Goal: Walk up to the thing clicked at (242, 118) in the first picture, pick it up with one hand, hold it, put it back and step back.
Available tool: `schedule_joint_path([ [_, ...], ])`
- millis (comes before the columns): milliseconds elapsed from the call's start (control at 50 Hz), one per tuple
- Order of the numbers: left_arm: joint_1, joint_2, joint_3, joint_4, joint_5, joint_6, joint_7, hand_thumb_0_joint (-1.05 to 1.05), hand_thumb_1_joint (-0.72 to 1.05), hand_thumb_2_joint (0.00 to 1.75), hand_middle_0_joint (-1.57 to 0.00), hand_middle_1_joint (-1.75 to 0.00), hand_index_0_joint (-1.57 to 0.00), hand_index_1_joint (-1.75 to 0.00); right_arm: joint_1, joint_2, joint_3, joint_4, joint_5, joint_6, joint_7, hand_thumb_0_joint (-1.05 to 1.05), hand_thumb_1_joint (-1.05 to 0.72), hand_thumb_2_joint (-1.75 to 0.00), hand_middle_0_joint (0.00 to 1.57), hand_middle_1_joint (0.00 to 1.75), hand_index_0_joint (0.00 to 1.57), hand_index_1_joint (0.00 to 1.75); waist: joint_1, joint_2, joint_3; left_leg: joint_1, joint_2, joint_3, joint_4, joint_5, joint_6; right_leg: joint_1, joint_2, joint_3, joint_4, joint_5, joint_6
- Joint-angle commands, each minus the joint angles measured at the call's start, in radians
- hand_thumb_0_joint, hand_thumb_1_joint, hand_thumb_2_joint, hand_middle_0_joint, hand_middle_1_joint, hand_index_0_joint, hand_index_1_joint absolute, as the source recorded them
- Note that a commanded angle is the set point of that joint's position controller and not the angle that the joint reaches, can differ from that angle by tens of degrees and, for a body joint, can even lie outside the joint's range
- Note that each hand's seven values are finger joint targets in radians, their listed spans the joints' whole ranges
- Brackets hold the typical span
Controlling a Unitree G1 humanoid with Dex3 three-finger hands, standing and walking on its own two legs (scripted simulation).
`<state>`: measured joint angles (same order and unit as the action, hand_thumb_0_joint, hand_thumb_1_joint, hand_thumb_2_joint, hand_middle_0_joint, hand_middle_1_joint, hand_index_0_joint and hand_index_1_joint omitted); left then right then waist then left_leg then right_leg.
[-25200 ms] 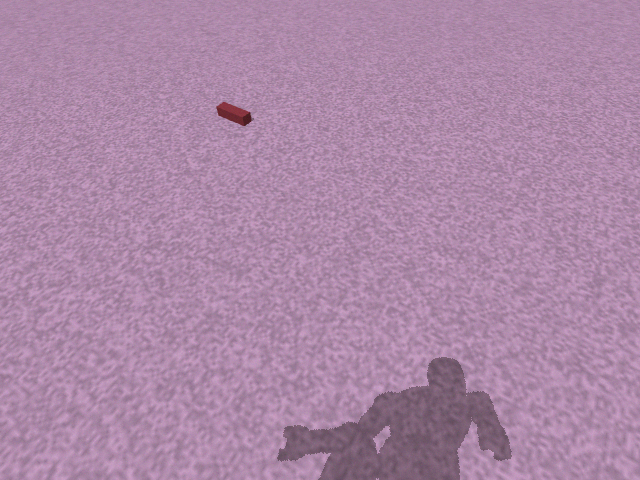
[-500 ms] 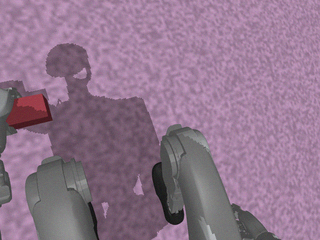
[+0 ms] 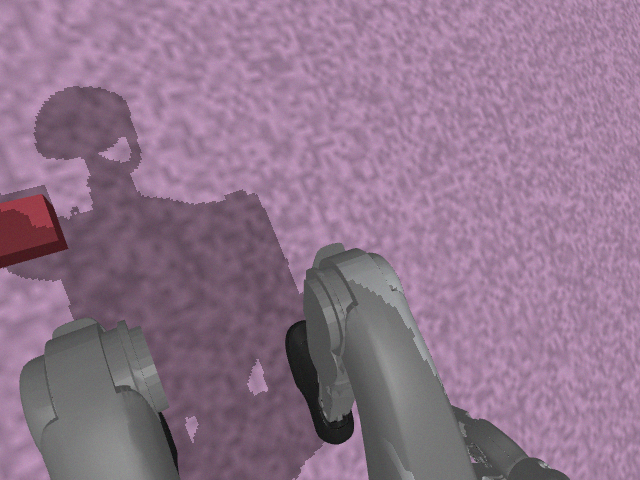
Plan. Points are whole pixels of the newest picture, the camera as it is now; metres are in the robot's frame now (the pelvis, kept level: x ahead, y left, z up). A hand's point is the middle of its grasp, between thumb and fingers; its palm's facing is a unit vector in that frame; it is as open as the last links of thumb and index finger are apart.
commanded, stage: rest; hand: left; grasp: from above
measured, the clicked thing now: out of the picture +0.43 +0.31 -0.26
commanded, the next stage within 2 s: open in 0.26 s
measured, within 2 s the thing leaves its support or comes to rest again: neither
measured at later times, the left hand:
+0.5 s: hand out of the picture +0.42 +0.30 -0.23, palm faces -0.45 -0.12 -0.89, open 9.3 cm
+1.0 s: hand out of the picture +0.43 +0.31 -0.24, palm faces -0.45 -0.14 -0.88, open 13.3 cm
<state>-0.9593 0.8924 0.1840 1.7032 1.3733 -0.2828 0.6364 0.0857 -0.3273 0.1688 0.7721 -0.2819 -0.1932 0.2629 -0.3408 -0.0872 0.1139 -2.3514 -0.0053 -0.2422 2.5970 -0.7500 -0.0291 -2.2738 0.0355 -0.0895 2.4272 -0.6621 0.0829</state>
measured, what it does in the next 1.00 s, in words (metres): stands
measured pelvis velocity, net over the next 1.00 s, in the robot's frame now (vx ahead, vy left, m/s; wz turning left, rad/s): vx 0.00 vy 0.01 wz -0.03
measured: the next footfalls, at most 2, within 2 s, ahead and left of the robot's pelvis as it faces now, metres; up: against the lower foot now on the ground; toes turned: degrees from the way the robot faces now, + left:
none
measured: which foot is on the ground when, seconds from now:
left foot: down 0.00-1.00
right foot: down 0.00-1.00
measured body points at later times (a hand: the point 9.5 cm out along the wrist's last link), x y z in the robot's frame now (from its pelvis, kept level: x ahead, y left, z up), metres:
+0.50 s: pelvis -0.01 +0.01 +0.00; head +0.25 +0.13 +0.35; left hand +0.44 +0.31 -0.18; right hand +0.05 -0.26 -0.06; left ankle +0.06 +0.13 -0.26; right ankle +0.11 -0.13 -0.25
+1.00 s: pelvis +0.00 +0.01 +0.01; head +0.26 +0.13 +0.35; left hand +0.45 +0.32 -0.18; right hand +0.05 -0.25 -0.05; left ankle +0.06 +0.13 -0.26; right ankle +0.11 -0.13 -0.25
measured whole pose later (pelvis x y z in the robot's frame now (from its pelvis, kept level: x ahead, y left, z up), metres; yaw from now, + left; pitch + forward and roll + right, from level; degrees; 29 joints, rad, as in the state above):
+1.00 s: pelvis +0.00 +0.01 +0.01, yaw -2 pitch +27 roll -15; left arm -1.00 0.96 0.14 1.76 1.33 -0.26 0.66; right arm 0.07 -0.34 0.25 0.74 -0.29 -0.27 0.31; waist -0.36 -0.11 0.15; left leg -2.34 0.00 -0.27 2.59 -0.75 -0.01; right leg -2.24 0.04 -0.12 2.39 -0.65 0.08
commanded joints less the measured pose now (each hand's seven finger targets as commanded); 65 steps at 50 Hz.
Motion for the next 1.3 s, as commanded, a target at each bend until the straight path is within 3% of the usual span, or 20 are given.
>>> schedule_joint_path([
  [0,-0.281,0.251,0.006,-0.091,-0.021,-0.010,0.064,0.00,0.80,0.69,-1.12,-0.55,-1.13,-0.54,0.192,-0.307,-0.078,0.007,-0.008,-0.005,-0.004,0.00,-0.90,-0.90,0.20,0.30,0.20,0.30,-0.044,0.451,-0.659,0.479,0.017,0.142,-0.279,0.242,0.039,0.351,0.038,-0.161,-0.193,0.253,-0.094],
  [20,-0.283,0.252,0.001,-0.097,-0.020,-0.012,0.068,0.00,0.79,0.70,-1.11,-0.56,-1.11,-0.55,0.182,-0.313,-0.077,0.004,-0.010,-0.005,-0.006,0.00,-0.89,-0.90,0.20,0.30,0.20,0.30,-0.041,0.458,-0.662,0.479,0.017,0.140,-0.287,0.231,0.038,0.350,0.040,-0.162,-0.202,0.240,-0.095],
  [40,-0.309,0.215,-0.038,-0.089,-0.024,-0.009,0.065,0.00,0.78,0.68,-1.09,-0.57,-1.11,-0.56,0.167,-0.308,-0.067,-0.008,-0.011,-0.014,-0.003,0.00,-0.90,-0.90,0.20,0.30,0.20,0.30,-0.058,0.454,-0.636,0.468,0.015,0.143,-0.273,0.219,0.041,0.332,0.037,-0.163,-0.197,0.237,-0.091],
  [80,-0.319,0.239,-0.044,-0.094,-0.026,-0.009,0.070,0.00,0.78,0.69,-1.10,-0.56,-1.11,-0.55,0.156,-0.320,-0.065,0.000,-0.006,-0.023,-0.003,0.00,-0.90,-0.90,0.20,0.30,0.20,0.30,-0.051,0.453,-0.628,0.463,0.018,0.136,-0.279,0.200,0.040,0.329,0.041,-0.163,-0.205,0.217,-0.095],
  [100,-0.303,0.272,-0.009,-0.079,-0.027,-0.009,0.080,0.00,0.78,0.66,-1.10,-0.54,-1.11,-0.53,0.178,-0.327,-0.062,0.002,-0.012,-0.024,-0.002,0.00,-0.90,-0.90,0.20,0.30,0.20,0.30,-0.057,0.451,-0.636,0.473,0.017,0.133,-0.284,0.219,0.040,0.344,0.039,-0.171,-0.204,0.231,-0.091],
  [120,-0.300,0.258,-0.028,-0.066,-0.023,-0.006,0.081,0.00,0.78,0.65,-1.10,-0.54,-1.11,-0.52,0.165,-0.327,-0.059,-0.001,-0.010,-0.026,-0.001,0.00,-0.90,-0.90,0.20,0.30,0.20,0.30,-0.051,0.448,-0.620,0.461,0.018,0.129,-0.287,0.209,0.037,0.327,0.039,-0.172,-0.198,0.219,-0.095],
  [180,-0.292,0.249,-0.027,-0.063,-0.026,-0.005,0.094,0.00,0.76,0.67,-1.09,-0.54,-1.10,-0.53,0.167,-0.326,-0.052,0.000,-0.018,-0.030,0.002,0.00,-0.90,-0.90,0.20,0.30,0.20,0.30,-0.058,0.456,-0.630,0.472,0.020,0.120,-0.300,0.229,0.036,0.346,0.041,-0.177,-0.202,0.234,-0.094],
  [200,-0.302,0.224,-0.051,-0.050,-0.029,-0.002,0.093,0.00,0.74,0.66,-1.08,-0.53,-1.09,-0.53,0.148,-0.322,-0.049,-0.006,-0.017,-0.034,0.003,0.00,-0.90,-0.90,0.20,0.30,0.20,0.30,-0.057,0.448,-0.622,0.470,0.020,0.119,-0.296,0.214,0.035,0.333,0.043,-0.175,-0.202,0.225,-0.096],
  [240,-0.298,0.261,-0.033,-0.034,-0.023,0.001,0.098,0.00,0.73,0.67,-1.07,-0.54,-1.08,-0.54,0.164,-0.334,-0.042,0.002,-0.022,-0.038,0.007,0.00,-0.90,-0.90,0.20,0.30,0.20,0.30,-0.066,0.455,-0.621,0.479,0.023,0.114,-0.295,0.229,0.035,0.347,0.044,-0.179,-0.203,0.241,-0.094],
  [340,-0.301,0.258,-0.049,-0.011,-0.025,0.009,0.106,0.00,0.72,0.66,-1.08,-0.53,-1.08,-0.53,0.144,-0.329,-0.024,-0.004,-0.025,-0.047,0.012,0.00,-0.90,-0.90,0.20,0.30,0.20,0.30,-0.069,0.433,-0.601,0.446,0.026,0.118,-0.275,0.214,0.040,0.362,0.049,-0.171,-0.213,0.238,-0.093],
  [440,-0.308,0.250,-0.055,-0.021,-0.028,0.017,0.103,0.00,0.32,0.62,-0.68,-0.55,-0.69,-0.55,0.144,-0.350,-0.030,-0.013,-0.023,-0.064,0.020,0.00,-0.89,-0.90,0.20,0.30,0.20,0.30,-0.080,0.460,-0.572,0.484,0.027,0.096,-0.305,0.209,0.030,0.317,0.039,-0.189,-0.197,0.226,-0.092],
  [540,-0.318,0.260,-0.058,-0.039,-0.025,0.012,0.108,0.00,-0.07,0.64,-0.48,-0.60,-0.48,-0.60,0.129,-0.351,-0.026,-0.020,-0.023,-0.074,0.028,0.00,-0.89,-0.90,0.20,0.30,0.20,0.30,-0.076,0.472,-0.594,0.485,0.028,0.095,-0.305,0.199,0.030,0.343,0.045,-0.182,-0.206,0.223,-0.096],
  [600,-0.324,0.222,-0.092,-0.052,-0.040,0.018,0.106,0.00,-0.15,0.71,-0.42,-0.63,-0.41,-0.64,0.124,-0.347,-0.027,-0.009,-0.021,-0.084,0.032,0.00,-0.89,-0.90,0.20,0.30,0.20,0.30,-0.076,0.455,-0.592,0.470,0.027,0.100,-0.294,0.199,0.032,0.347,0.046,-0.179,-0.216,0.223,-0.093],
  [640,-0.300,0.267,-0.051,-0.022,-0.037,0.025,0.108,0.00,-0.20,0.74,-0.38,-0.67,-0.37,-0.68,0.143,-0.354,-0.024,-0.015,-0.021,-0.086,0.035,0.00,-0.89,-0.90,0.20,0.30,0.20,0.30,-0.076,0.464,-0.596,0.488,0.029,0.098,-0.294,0.224,0.031,0.350,0.044,-0.184,-0.209,0.246,-0.093],
  [660,-0.310,0.248,-0.069,-0.026,-0.037,0.028,0.101,0.00,-0.21,0.74,-0.36,-0.69,-0.35,-0.70,0.141,-0.354,-0.026,-0.018,-0.018,-0.090,0.038,0.00,-0.89,-0.90,0.20,0.30,0.20,0.30,-0.078,0.471,-0.576,0.478,0.028,0.099,-0.289,0.217,0.031,0.337,0.041,-0.183,-0.204,0.241,-0.092],
  [760,-0.301,0.269,-0.050,-0.019,-0.046,0.033,0.086,0.00,-0.34,0.86,-0.26,-0.79,-0.25,-0.80,0.138,-0.353,-0.026,-0.016,-0.012,-0.089,0.037,0.00,-0.89,-0.90,0.20,0.30,0.20,0.30,-0.068,0.475,-0.580,0.483,0.029,0.087,-0.307,0.211,0.026,0.335,0.040,-0.184,-0.200,0.232,-0.096],
  [900,-0.272,0.283,-0.037,-0.039,-0.056,0.024,0.058,0.00,-0.48,0.96,-0.13,-0.92,-0.12,-0.93,0.163,-0.341,-0.013,-0.021,-0.011,-0.080,0.042,0.00,-0.89,-0.90,0.20,0.30,0.20,0.30,-0.068,0.478,-0.608,0.494,0.029,0.097,-0.298,0.267,0.029,0.386,0.045,-0.184,-0.205,0.282,-0.094],
  [1000,-0.280,0.267,-0.054,-0.048,-0.061,0.004,0.040,0.00,-0.52,1.02,-0.09,-0.98,-0.08,-0.99,0.156,-0.334,-0.008,-0.029,-0.007,-0.076,0.039,0.00,-0.89,-0.90,0.20,0.30,0.20,0.30,-0.078,0.474,-0.585,0.500,0.030,0.091,-0.293,0.251,0.028,0.362,0.041,-0.189,-0.199,0.268,-0.092],
  [1100,-0.269,0.277,-0.049,-0.066,-0.053,-0.012,0.056,0.00,-0.53,1.02,-0.07,-1.00,-0.06,-1.01,0.159,-0.343,-0.014,-0.029,-0.007,-0.069,0.032,0.00,-0.89,-0.90,0.20,0.30,0.20,0.30,-0.066,0.463,-0.599,0.489,0.030,0.097,-0.294,0.242,0.031,0.378,0.049,-0.182,-0.218,0.259,-0.095],
  [1280,-0.272,0.287,-0.046,-0.030,-0.034,0.001,0.080,0.00,-0.49,0.99,-0.06,-1.01,-0.07,-1.01,0.162,-0.354,-0.013,-0.040,-0.017,-0.066,0.027,0.00,-0.88,-0.90,0.20,0.30,0.20,0.30,-0.076,0.463,-0.577,0.479,0.029,0.096,-0.300,0.214,0.032,0.353,0.048,-0.188,-0.217,0.229,-0.095],
])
